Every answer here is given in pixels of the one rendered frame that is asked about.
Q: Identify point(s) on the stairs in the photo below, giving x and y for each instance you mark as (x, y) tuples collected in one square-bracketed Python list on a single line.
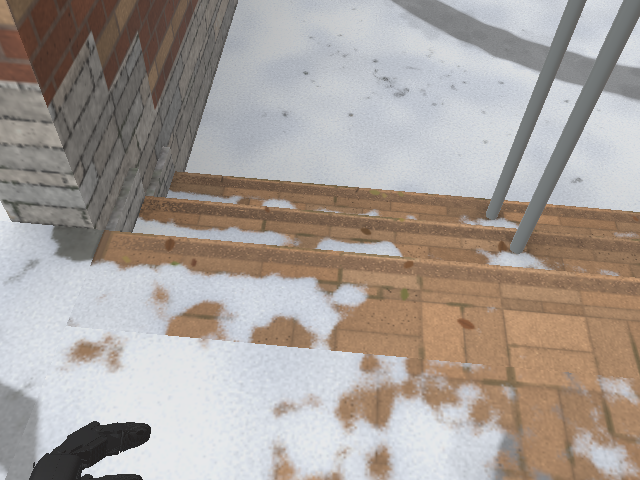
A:
[(394, 223)]

